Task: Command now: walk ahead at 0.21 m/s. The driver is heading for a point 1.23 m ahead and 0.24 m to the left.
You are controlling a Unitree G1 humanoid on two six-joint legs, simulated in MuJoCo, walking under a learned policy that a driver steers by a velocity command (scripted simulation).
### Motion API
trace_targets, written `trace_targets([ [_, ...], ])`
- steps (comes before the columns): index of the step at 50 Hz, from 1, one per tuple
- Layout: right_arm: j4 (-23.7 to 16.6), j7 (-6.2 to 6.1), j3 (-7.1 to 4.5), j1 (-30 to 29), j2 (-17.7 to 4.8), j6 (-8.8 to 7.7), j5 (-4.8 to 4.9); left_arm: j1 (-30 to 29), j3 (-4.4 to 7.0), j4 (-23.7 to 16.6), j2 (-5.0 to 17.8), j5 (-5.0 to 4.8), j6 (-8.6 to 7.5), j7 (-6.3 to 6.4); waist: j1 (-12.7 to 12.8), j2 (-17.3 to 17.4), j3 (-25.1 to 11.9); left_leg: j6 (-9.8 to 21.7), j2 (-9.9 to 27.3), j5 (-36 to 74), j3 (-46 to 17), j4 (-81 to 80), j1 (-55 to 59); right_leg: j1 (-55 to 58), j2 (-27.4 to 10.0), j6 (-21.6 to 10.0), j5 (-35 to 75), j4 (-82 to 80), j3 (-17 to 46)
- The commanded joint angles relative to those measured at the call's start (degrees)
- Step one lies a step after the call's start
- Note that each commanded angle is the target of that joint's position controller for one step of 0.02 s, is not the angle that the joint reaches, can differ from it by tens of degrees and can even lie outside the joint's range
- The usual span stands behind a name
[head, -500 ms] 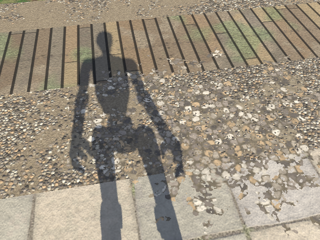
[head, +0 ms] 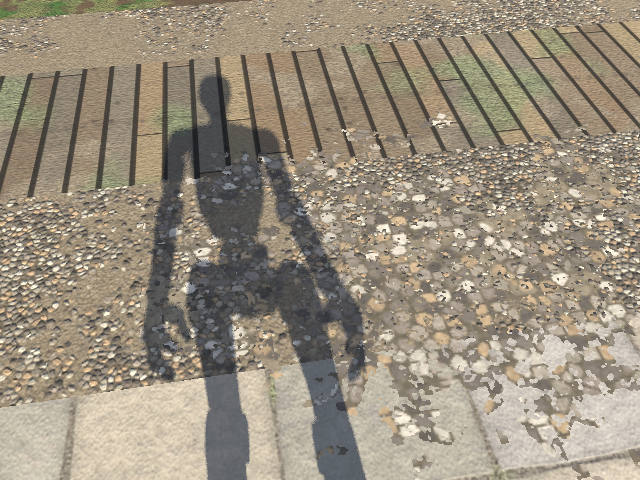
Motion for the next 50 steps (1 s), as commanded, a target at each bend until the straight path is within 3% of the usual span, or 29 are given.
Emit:
trace_targets([
  [1, -2.77, 0.51, -0.71, 0.49, -4.10, -2.43, 0.35, 4.92, 1.80, -1.35, 7.95, -0.75, -1.74, -0.10, 1.29, -4.29, 9.26, 2.74, -1.44, -11.80, 2.41, -2.24, -8.94, -6.06, -5.62, -6.61, -22.64, -13.58, 9.24],
  [3, -3.89, 1.48, -0.41, -0.16, -2.19, -4.11, 0.65, 6.99, 2.68, -1.09, 10.23, -1.02, -2.55, -0.59, 1.58, -9.39, 8.18, 2.61, -2.58, -4.63, 5.28, 4.96, -10.65, -3.16, -11.78, -10.16, -25.23, -18.34, 18.81],
  [4, -4.15, 1.86, -0.39, 0.20, -2.02, -4.79, 0.90, 5.98, 2.86, -1.63, 10.63, -1.14, -2.72, -0.76, 0.82, -10.35, 8.68, 3.38, -2.06, -2.83, 5.25, 6.25, -9.15, -4.83, -13.97, -11.36, -24.86, -19.95, 22.00],
  [6, -2.74, 2.22, -0.52, 5.61, -1.72, -5.61, 1.22, 0.33, 2.57, -3.90, 10.02, -1.29, -2.83, -1.07, -3.31, -8.90, 9.98, 5.39, -1.66, -2.59, 4.30, -2.53, 2.06, -12.96, -11.36, -9.38, -19.91, -17.13, 17.77],
  [7, -0.70, 2.22, -1.13, 11.84, -3.53, -5.81, 1.03, -4.06, 2.19, -5.74, 8.62, -1.44, -3.11, -1.18, -6.03, -4.95, 9.80, 6.24, 0.49, -2.10, -0.64, -8.23, 9.39, -18.02, -6.92, -6.62, -12.81, -9.75, 10.94],
  [8, 1.58, 2.49, -2.91, 19.75, -9.57, -6.17, 1.27, -6.92, 1.22, -7.81, 4.37, -1.37, -4.07, -1.16, -8.18, 9.90, 8.27, 10.21, 8.49, -7.65, -16.82, -16.85, 17.00, -25.59, 1.34, -2.24, -3.32, 9.24, -1.73],
  [9, 1.88, 3.22, -4.03, 25.22, -14.66, -6.70, 0.71, -7.38, 1.11, -9.59, 4.15, -1.24, -5.52, -1.00, -9.28, 19.21, 5.88, 16.33, 20.29, -3.44, -38.27, -24.11, 23.24, -34.35, 3.00, -1.22, -7.31, 25.28, -2.14],
  [10, 0.60, 3.27, -2.72, 20.80, -10.45, -7.21, -0.41, -7.24, 1.56, -9.63, 6.17, -1.61, -6.46, -1.45, -6.05, 10.62, 6.60, 16.28, 21.44, 0.99, -38.26, -23.10, 23.07, -38.35, -0.11, -2.47, -6.72, 34.77, 2.32],
  [11, -1.01, 3.43, -2.22, 17.04, -8.51, -7.41, -0.44, -5.94, 1.47, -9.02, 5.65, -1.82, -7.01, -2.13, -4.13, 7.23, 6.96, 14.87, 19.56, 5.11, -31.68, -22.21, 22.76, -39.95, -2.09, -3.69, -2.48, 38.35, 2.61],
  [13, -2.25, 3.66, -1.27, 13.94, -6.36, -6.74, -0.09, -8.22, 2.32, -9.57, 7.16, -1.17, -7.57, -2.73, -2.97, 3.82, 7.03, 12.16, 16.24, 15.83, -20.39, -23.36, 23.02, -41.91, -5.49, -4.36, 4.83, 36.03, 0.54],
  [15, -2.06, 3.12, -0.46, 15.45, -4.00, -5.48, -0.37, -10.05, 2.52, -10.37, 6.09, -0.82, -7.20, -3.49, -3.03, 5.59, 5.97, 10.08, 12.62, 23.12, -12.19, -24.73, 21.68, -38.63, -6.40, -3.32, 8.37, 30.69, -2.12],
  [18, -3.84, 1.63, -0.52, 13.87, -6.25, -4.51, -0.77, -17.02, 1.18, -13.39, 2.65, -0.53, -6.48, -4.22, -3.24, 4.61, 7.29, 9.81, 9.73, 24.05, -5.33, -27.28, 13.38, -31.62, -4.87, -0.96, 15.73, 15.99, -5.17],
  [20, -4.56, 1.06, -1.12, 14.08, -9.13, -4.66, -0.55, -21.81, 0.70, -15.51, 2.55, -0.62, -6.21, -4.42, -3.77, 5.84, 7.64, 9.95, 9.36, 22.21, -3.61, -29.66, 7.77, -23.25, -2.68, -0.19, 20.39, 6.70, -6.82],
  [22, -4.31, 0.92, -1.79, 14.82, -10.55, -5.00, 0.34, -23.61, 0.98, -16.81, 4.73, -1.01, -5.86, -4.59, -3.07, 6.95, 8.43, 10.08, 11.43, 21.94, -3.70, -30.71, 8.57, -20.05, -2.32, -0.89, 22.43, 2.53, -5.90],
  [24, -4.32, 0.96, -2.21, 14.37, -10.57, -4.89, 0.73, -23.51, 1.62, -17.46, 7.00, -1.06, -5.92, -4.76, -1.45, 6.55, 8.07, 9.02, 13.16, 28.63, -3.10, -28.17, 13.37, -18.68, -1.92, -2.53, 22.37, -0.92, -5.04],
  [26, -4.81, 1.12, -2.72, 13.12, -11.46, -4.15, -0.01, -17.01, 3.18, -16.13, 9.91, -0.97, -6.06, -4.65, 2.85, 7.63, 2.13, 7.26, 13.11, 50.12, -0.80, -17.60, 17.42, -9.71, 0.67, -4.76, 19.81, -0.62, -6.36],
  [27, -5.28, 1.24, -2.57, 12.62, -10.89, -3.56, -0.56, -7.95, 4.51, -13.33, 11.94, -1.23, -5.86, -4.37, 7.13, 7.53, -3.55, 5.99, 11.00, 57.06, 1.03, -6.66, 15.74, 1.27, 2.33, -6.34, 18.93, -0.56, -7.33],
  [28, -6.70, 1.47, -1.98, 11.77, -9.99, -3.40, -1.19, 1.86, 5.62, -10.94, 14.69, -1.17, -5.51, -3.89, 11.23, 5.38, -9.95, 4.27, 8.71, 47.87, 2.03, 8.52, 5.19, 17.25, -3.69, -9.00, 16.49, 0.21, -0.51],
  [29, -7.72, 2.29, 0.49, 19.56, -0.57, -4.43, -1.02, 8.85, 6.89, -9.49, 20.73, 0.46, -5.26, -3.86, 7.80, -11.55, -21.18, 0.53, -1.98, 13.99, 2.88, 33.80, -15.82, 37.69, -20.90, -18.95, 1.63, -6.20, 28.63],
  [30, -6.69, 2.63, 0.19, 18.33, -2.31, -6.18, 0.65, 7.34, 5.41, -9.33, 15.93, 0.55, -5.37, -4.13, 8.12, -13.10, -22.70, 1.92, -3.71, -7.93, -6.38, 43.59, -21.96, 35.38, -23.88, -19.34, -4.53, -17.96, 44.15],
  [31, -9.15, 2.70, -1.41, 11.26, -7.61, -6.98, 2.68, 0.97, 4.38, -9.93, 12.50, 0.17, -5.79, -4.08, 6.42, -10.07, -10.66, 3.28, -0.34, -4.96, -5.75, 46.64, -27.26, 25.41, -22.34, -15.41, -4.03, -18.79, 34.68],
  [32, -10.38, 2.27, -1.72, 6.79, -8.81, -7.11, 2.90, -4.86, 3.68, -11.12, 10.36, 0.11, -6.11, -4.10, 4.40, -4.77, -5.36, 3.93, 3.27, 0.92, -4.15, 44.47, -25.48, 15.28, -20.60, -13.34, 2.21, -19.85, 25.03],
  [33, -10.43, 1.68, -2.21, 5.26, -8.43, -6.56, 2.23, -8.47, 3.16, -11.27, 8.46, 0.49, -6.53, -4.42, 2.30, -1.96, -2.30, 3.89, 5.42, 4.71, -3.41, 40.93, -22.36, 7.30, -18.15, -11.64, 8.16, -21.53, 17.66],
  [35, -9.38, 1.39, -2.63, 8.32, -5.83, -4.37, 1.67, -10.64, 2.82, -10.21, 6.39, 1.43, -7.02, -4.68, -1.24, -5.15, -0.70, 3.94, 7.75, 7.67, -3.76, 36.23, -15.56, -0.69, -14.16, -9.56, 11.90, -24.54, 7.74],
  [36, -9.18, 1.37, -2.69, 8.90, -4.75, -3.52, 1.65, -9.80, 2.90, -9.39, 6.29, 1.45, -7.23, -4.60, -1.68, -5.05, 0.19, 3.89, 7.76, 7.93, -3.33, 35.59, -15.09, -2.52, -13.62, -9.86, 13.86, -25.72, 4.84],
  [38, -10.83, 1.15, -3.16, 6.16, -5.12, -2.63, 1.22, -8.54, 3.27, -8.16, 7.81, 1.50, -7.65, -4.17, -2.08, -4.38, 2.39, 3.52, 7.92, 11.35, -3.76, 33.53, -18.91, -3.30, -13.63, -10.60, 16.94, -27.60, 0.99],
  [42, -14.33, 1.88, -3.75, -1.89, -5.92, -3.33, 0.73, -6.03, 3.57, -7.21, 9.51, 1.90, -7.41, -2.53, -0.77, -2.15, 3.71, 2.48, 7.04, 23.06, -4.80, 21.83, -26.43, 1.60, -13.57, -10.29, 22.09, -28.22, -4.44],
  [45, -16.73, 3.26, -3.14, -8.58, -4.81, -3.89, 0.44, -4.21, 3.66, -7.21, 10.91, 1.52, -6.95, -1.59, 1.43, -1.19, 4.49, 2.28, 6.36, 29.23, -0.11, 11.40, -25.46, 4.38, -13.26, -9.16, 24.28, -28.52, -8.90],
  [50, -22.25, 5.51, -2.29, -17.43, -3.93, -3.92, 0.58, 1.99, 4.20, -5.75, 12.46, 0.46, -4.69, -1.16, 4.63, -0.20, 6.51, 3.82, 5.33, 23.90, 4.21, 3.28, -30.39, 17.31, -16.62, -8.53, 30.91, -23.46, -11.92],
])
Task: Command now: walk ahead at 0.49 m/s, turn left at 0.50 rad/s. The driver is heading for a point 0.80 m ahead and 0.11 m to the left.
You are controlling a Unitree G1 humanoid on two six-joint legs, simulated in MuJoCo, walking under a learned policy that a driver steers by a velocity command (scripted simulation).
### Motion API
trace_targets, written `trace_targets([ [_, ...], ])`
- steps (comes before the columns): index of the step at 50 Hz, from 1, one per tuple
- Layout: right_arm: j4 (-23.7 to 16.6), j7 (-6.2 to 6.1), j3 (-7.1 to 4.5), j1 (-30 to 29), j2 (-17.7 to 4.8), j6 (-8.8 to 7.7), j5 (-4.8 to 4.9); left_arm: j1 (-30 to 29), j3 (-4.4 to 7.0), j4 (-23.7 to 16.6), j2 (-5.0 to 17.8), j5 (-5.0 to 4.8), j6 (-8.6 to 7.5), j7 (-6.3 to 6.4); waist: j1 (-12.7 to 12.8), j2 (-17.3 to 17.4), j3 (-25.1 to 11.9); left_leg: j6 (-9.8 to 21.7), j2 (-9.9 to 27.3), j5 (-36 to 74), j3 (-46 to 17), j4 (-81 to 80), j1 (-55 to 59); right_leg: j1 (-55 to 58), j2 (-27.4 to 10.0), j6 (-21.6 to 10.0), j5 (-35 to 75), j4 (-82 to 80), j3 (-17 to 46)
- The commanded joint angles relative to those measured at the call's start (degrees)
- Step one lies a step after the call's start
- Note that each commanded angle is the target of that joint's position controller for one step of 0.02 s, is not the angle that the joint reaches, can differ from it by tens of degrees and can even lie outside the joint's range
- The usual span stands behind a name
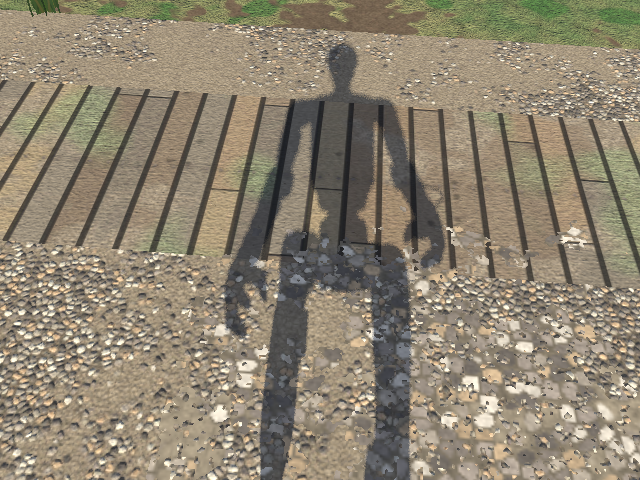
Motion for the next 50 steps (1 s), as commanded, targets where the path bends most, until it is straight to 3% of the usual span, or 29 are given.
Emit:
trace_targets([
  [1, -7.58, 1.62, 0.15, -8.59, -1.89, -0.85, 0.19, 2.05, 2.12, -2.02, 9.88, -0.69, 1.06, 0.48, 0.76, -2.24, 6.29, 1.46, -0.86, -5.14, 3.18, -3.58, -4.63, 2.25, -19.60, -7.15, 29.93, 0.45, 3.38],
  [3, -8.73, 2.24, -0.74, -6.41, -3.87, -0.67, 0.39, 0.41, 2.59, -3.17, 11.51, -0.69, 1.94, 0.76, -1.77, -4.99, 2.93, 3.50, -4.54, -10.85, 6.98, -3.88, 2.71, 3.43, -19.67, -5.78, 50.10, 7.79, 1.38],
  [4, -8.31, 2.34, -1.69, -1.93, -5.67, -0.49, 0.52, -0.51, 2.82, -3.78, 12.27, -0.61, 2.43, 1.00, -4.61, -6.50, -0.26, 4.82, -7.02, -13.45, 8.49, -3.46, 9.31, 2.98, -19.33, -5.08, 59.49, 15.11, 0.54],
  [5, -6.75, 2.10, -3.28, 6.07, -8.57, -0.42, 0.71, -1.74, 2.85, -4.46, 12.63, -0.74, 2.84, 1.17, -9.21, -6.52, -4.71, 6.74, -9.53, -11.81, 8.82, -6.28, 20.82, -0.49, -17.89, -3.73, 61.83, 26.15, -0.43],
  [6, -4.59, 0.93, -5.52, 15.75, -13.22, 0.00, 0.67, -1.94, 2.47, -5.63, 12.08, -0.55, 2.55, 1.23, -13.77, -2.97, -9.98, 9.64, -6.97, -10.78, 1.33, -9.18, 38.42, -12.58, -15.50, -1.24, 49.34, 42.18, -0.39],
  [7, -4.28, 0.13, -6.76, 17.08, -19.79, 0.06, 0.67, 4.11, -0.44, -8.52, 2.39, 1.20, 0.80, -0.14, -7.53, 12.79, -15.49, 20.29, 9.24, -16.53, -30.27, -11.73, 60.54, -40.06, -4.13, 2.47, -6.30, 64.64, 2.63],
  [8, -5.74, 0.04, -5.47, 19.09, -16.22, -0.51, -0.18, -0.56, -0.07, -10.03, 6.11, -1.00, -2.24, -1.10, -10.03, 8.03, -23.92, 23.90, 14.56, -21.22, -48.90, -22.08, 65.74, -47.81, -0.30, 1.73, -16.37, 72.82, 17.05],
  [9, -5.39, 0.00, -4.47, 17.35, -12.66, -1.01, -0.92, -7.47, 0.90, -12.20, 9.10, -3.12, -3.73, -1.58, -11.31, 5.31, -16.16, 19.75, 12.35, -17.22, -40.05, -23.29, 61.75, -53.13, -3.78, -0.14, -11.22, 71.85, 19.31],
  [10, -6.14, -0.05, -3.90, 13.08, -10.64, -1.39, -0.51, -8.91, 0.61, -12.86, 8.52, -2.83, -4.32, -1.38, -8.70, 0.54, -10.58, 17.40, 9.87, -11.80, -31.75, -23.18, 52.80, -51.83, -6.51, -0.97, -6.00, 66.62, 18.99],
  [11, -7.36, 0.02, -3.29, 8.47, -8.77, -1.46, -0.43, -8.85, 0.98, -12.17, 8.52, -1.55, -4.12, -0.92, -5.91, -2.81, -6.78, 15.76, 7.45, -5.50, -25.69, -23.94, 43.61, -47.85, -8.38, -0.58, -3.59, 61.38, 18.48],
  [13, -8.95, -0.23, -2.66, 4.94, -7.50, -1.51, -1.03, -6.46, 1.78, -12.21, 8.93, -0.54, -2.31, -0.88, -2.45, -1.74, -4.61, 14.92, 4.72, 0.37, -20.71, -26.45, 33.87, -40.80, -10.13, 0.72, -1.41, 55.96, 18.67],
  [15, -8.93, -0.78, -2.98, 5.73, -8.99, -1.70, -0.44, -6.74, 1.67, -13.03, 7.26, 0.41, -1.03, -0.74, -1.70, -1.64, -3.13, 15.20, 3.54, 4.60, -17.25, -27.75, 28.95, -39.61, -9.91, 2.89, 0.73, 50.48, 17.24],
  [17, -8.71, -1.66, -3.48, 7.53, -10.71, -1.60, -0.26, -11.27, 1.31, -14.94, 6.19, 0.82, -0.56, -0.43, -2.69, -0.78, -1.38, 14.46, 1.84, 5.19, -14.47, -28.31, 26.35, -40.51, -8.85, 4.67, 6.83, 42.45, 16.20],
  [21, -8.05, -2.35, -3.41, 10.68, -10.58, -0.98, 0.00, -19.10, 0.45, -17.15, 4.36, 0.21, -0.99, -1.02, -6.31, 2.77, -0.72, 10.21, -1.62, -2.26, -10.78, -26.92, 24.69, -35.59, -5.23, 4.69, 22.83, 24.14, 14.71],
  [25, -5.94, -2.23, -2.98, 14.58, -9.68, -1.01, 0.08, -23.01, 0.77, -19.03, 6.17, -0.38, -1.86, -2.05, -8.22, 4.11, -0.03, 9.35, 2.04, -5.77, -14.76, -23.80, 31.12, -35.54, -4.83, 2.55, 23.52, 18.72, 15.77],
  [28, -5.51, -2.55, -3.16, 14.45, -10.40, -0.42, -0.26, -21.43, 1.49, -19.30, 8.15, -0.35, -2.61, -2.56, -6.62, 5.67, 0.17, 8.38, 4.95, -0.74, -18.02, -19.80, 36.94, -34.50, -4.37, -0.18, 15.77, 16.64, 15.32],
  [29, -5.73, -2.59, -3.08, 13.47, -10.38, -0.17, -0.29, -17.96, 1.97, -18.46, 8.88, -0.27, -2.82, -2.49, -4.52, 6.12, -1.01, 7.53, 4.07, 5.83, -17.53, -16.51, 37.56, -30.04, -3.34, -1.48, 14.68, 14.87, 13.93],
  [30, -6.20, -2.49, -2.55, 12.72, -9.15, -0.06, -0.56, -11.61, 2.91, -16.76, 10.66, 0.11, -3.00, -2.25, -1.52, 5.22, -5.32, 6.13, 1.02, 12.39, -15.34, -8.88, 36.51, -20.66, -3.74, -3.44, 16.13, 14.53, 13.93],
  [31, -7.58, -2.46, -1.54, 12.20, -7.30, -0.06, -1.33, -2.06, 3.64, -15.66, 13.50, 0.73, -3.01, -1.98, 2.51, 0.68, -13.62, 3.98, -2.58, 4.45, -11.85, 6.26, 28.71, -5.41, -12.03, -7.31, 17.84, 16.60, 22.69],
  [32, -7.39, -2.31, -0.47, 21.18, -3.38, -0.85, 0.26, 5.14, 5.08, -12.98, 17.56, 0.81, -2.26, -2.31, 0.22, -17.22, -21.01, -0.84, -11.45, -23.88, -6.64, 26.95, 6.48, 15.49, -23.64, -16.98, 6.00, 12.56, 47.96],
  [33, -6.64, -2.33, -0.68, 20.48, -6.89, -1.32, 0.83, 5.69, 3.81, -12.48, 12.54, -1.01, -2.06, -2.79, 1.41, -15.79, -18.71, -0.83, -10.17, -36.37, -10.66, 33.90, -2.50, 16.05, -25.20, -16.62, -6.92, 6.57, 57.76],
  [34, -7.74, -2.20, -1.52, 13.75, -10.23, -1.47, 1.19, 1.94, 2.89, -13.27, 9.35, -1.29, -1.74, -2.60, 2.12, -9.62, -9.90, -0.54, -7.33, -31.78, -10.33, 36.08, -6.06, 8.89, -23.38, -13.92, -9.09, 5.58, 50.11],
  [35, -8.92, -2.26, -1.31, 9.30, -9.97, -1.58, 0.43, -2.03, 2.34, -14.26, 8.48, -0.60, -1.23, -2.44, 0.87, -4.43, -5.55, -0.47, -4.45, -27.06, -7.32, 34.15, -4.69, 1.04, -21.06, -12.27, -4.28, 4.69, 43.09],
  [36, -9.70, -2.18, -1.41, 6.81, -9.31, -1.77, -0.56, -4.25, 1.92, -14.35, 7.49, -0.15, -0.99, -2.48, -0.42, -3.07, -1.91, -0.63, -2.61, -24.04, -6.11, 30.29, -3.49, -5.46, -19.06, -12.21, 1.95, 3.08, 38.75],
  [38, -9.45, -1.97, -1.45, 8.39, -7.62, -1.47, -0.66, -5.29, 1.39, -14.16, 6.30, 0.38, -1.18, -2.50, -2.80, -5.80, -1.75, -0.90, -0.36, -21.21, -5.19, 25.34, 1.74, -10.81, -15.84, -11.57, 9.88, 0.87, 32.85],
  [40, -9.46, -1.98, -1.02, 8.70, -5.85, -1.10, -0.62, -4.11, 1.64, -13.26, 7.40, -0.22, -1.46, -2.37, -3.27, -6.47, -1.78, -1.67, 0.27, -20.31, -3.68, 21.22, 2.15, -12.31, -15.30, -12.42, 15.48, -0.75, 28.95],
  [43, -11.28, -2.05, -0.38, 3.37, -4.70, -1.20, -1.00, -2.46, 2.25, -12.21, 9.64, -0.67, -1.10, -1.73, -2.15, -5.13, -0.68, -2.97, 0.89, -13.01, -2.39, 11.44, 0.26, -12.14, -14.91, -12.44, 20.51, -2.65, 24.58],
  [48, -13.15, -1.06, 0.18, -5.29, -3.62, -1.84, -0.36, 1.87, 2.20, -10.24, 10.55, -1.43, -0.06, -1.37, 1.12, -5.39, 1.06, -3.14, -1.49, -0.33, 0.05, -3.95, 4.50, -11.28, -12.87, -9.89, 20.52, -2.33, 18.92],
  [50, -14.19, -0.48, 0.14, -8.08, -3.71, -2.20, -0.41, 3.47, 2.00, -9.18, 10.40, -1.29, 0.72, -1.21, 1.79, -5.56, 2.06, -2.66, -2.98, 0.47, 0.66, -7.46, 5.62, -9.27, -13.52, -9.20, 26.84, 0.28, 18.60],
])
